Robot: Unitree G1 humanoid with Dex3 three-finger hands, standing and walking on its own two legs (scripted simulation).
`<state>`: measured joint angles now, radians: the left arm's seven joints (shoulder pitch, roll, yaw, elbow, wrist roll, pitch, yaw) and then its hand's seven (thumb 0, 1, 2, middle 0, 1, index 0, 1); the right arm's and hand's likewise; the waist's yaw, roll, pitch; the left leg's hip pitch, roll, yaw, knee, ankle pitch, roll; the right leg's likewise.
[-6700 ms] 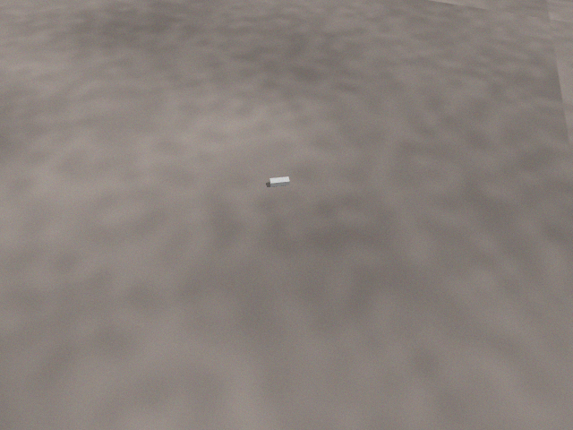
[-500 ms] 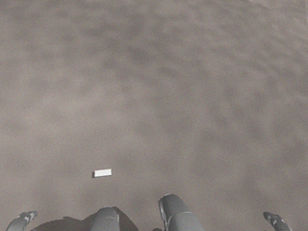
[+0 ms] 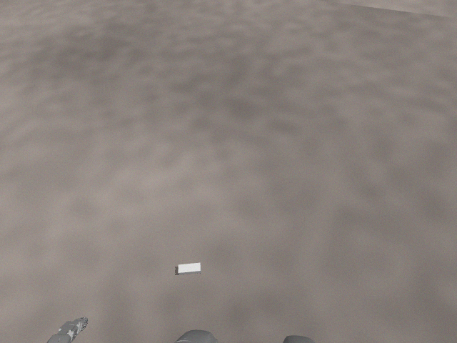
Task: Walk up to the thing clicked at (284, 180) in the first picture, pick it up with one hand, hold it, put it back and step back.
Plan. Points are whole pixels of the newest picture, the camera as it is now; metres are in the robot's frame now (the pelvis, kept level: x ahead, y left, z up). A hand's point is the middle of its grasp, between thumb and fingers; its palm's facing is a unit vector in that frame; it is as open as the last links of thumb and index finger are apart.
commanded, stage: walk up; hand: left
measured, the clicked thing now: (189, 268) +0.48 +0.23 -0.74
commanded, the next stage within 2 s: stand in 0.90 s
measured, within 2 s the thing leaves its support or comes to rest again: neither
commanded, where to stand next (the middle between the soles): +0.09 +0.01 m, yaw +0 degrees
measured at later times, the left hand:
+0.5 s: hand out of the picture +0.05 +0.33 -0.17, palm faces -0.03 -0.95 -0.30, open 7.4 cm
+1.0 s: hand (103, 333) +0.15 +0.27 -0.13, palm faces -0.05 -0.93 -0.35, open 7.4 cm
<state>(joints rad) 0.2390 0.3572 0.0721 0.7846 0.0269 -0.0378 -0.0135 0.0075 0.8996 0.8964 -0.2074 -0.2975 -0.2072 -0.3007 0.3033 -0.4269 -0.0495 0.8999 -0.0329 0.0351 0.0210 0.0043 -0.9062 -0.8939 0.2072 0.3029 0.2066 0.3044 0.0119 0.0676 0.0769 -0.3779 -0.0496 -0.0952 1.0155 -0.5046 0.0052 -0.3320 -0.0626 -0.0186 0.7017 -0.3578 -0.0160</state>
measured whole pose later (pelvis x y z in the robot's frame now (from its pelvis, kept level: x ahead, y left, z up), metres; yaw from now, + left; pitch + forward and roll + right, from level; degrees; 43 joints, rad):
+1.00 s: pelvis +0.02 +0.02 +0.01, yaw -2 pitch -3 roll +0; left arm 0.08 0.37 0.02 0.97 0.00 -0.01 -0.01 0.01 0.91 0.90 -0.20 -0.30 -0.20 -0.30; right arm 0.16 -0.33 0.00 1.00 0.00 -0.02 0.00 0.00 -0.91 -0.89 0.21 0.30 0.21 0.30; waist -0.01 0.00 0.08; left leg -0.27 0.02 -0.01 0.62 -0.30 -0.02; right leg -0.25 -0.04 0.04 0.62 -0.32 0.04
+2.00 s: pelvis +0.03 +0.01 +0.03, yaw -1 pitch -2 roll +0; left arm 0.09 0.36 0.01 1.13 0.00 -0.01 -0.01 0.01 0.91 0.90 -0.20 -0.30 -0.20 -0.30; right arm 0.07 -0.35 -0.01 1.14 0.00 -0.01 0.01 0.00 -0.91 -0.89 0.21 0.30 0.21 0.30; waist 0.00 -0.01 0.06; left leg -0.14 0.03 -0.02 0.34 -0.17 -0.03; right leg -0.12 -0.03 0.02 0.34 -0.19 0.04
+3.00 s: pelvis +0.03 +0.01 +0.03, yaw -1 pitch -2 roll +0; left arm 0.11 0.36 0.00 1.12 0.01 -0.01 -0.01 0.01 0.91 0.90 -0.20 -0.30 -0.20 -0.30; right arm 0.09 -0.35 -0.01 1.14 0.00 -0.01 0.01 0.00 -0.91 -0.89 0.20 0.30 0.20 0.30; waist 0.00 -0.01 0.05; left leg -0.13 0.04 -0.02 0.33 -0.18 -0.04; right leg -0.11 -0.03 0.02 0.33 -0.19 0.03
